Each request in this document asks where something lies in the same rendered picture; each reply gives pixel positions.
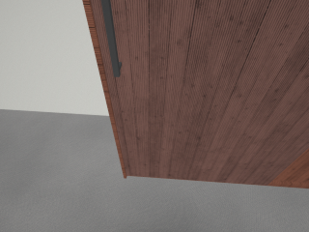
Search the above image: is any handle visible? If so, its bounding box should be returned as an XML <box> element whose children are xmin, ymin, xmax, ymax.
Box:
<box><xmin>100</xmin><ymin>0</ymin><xmax>122</xmax><ymax>77</ymax></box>

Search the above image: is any wardrobe door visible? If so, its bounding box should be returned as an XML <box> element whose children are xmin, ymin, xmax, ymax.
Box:
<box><xmin>90</xmin><ymin>0</ymin><xmax>309</xmax><ymax>186</ymax></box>
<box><xmin>273</xmin><ymin>148</ymin><xmax>309</xmax><ymax>183</ymax></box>

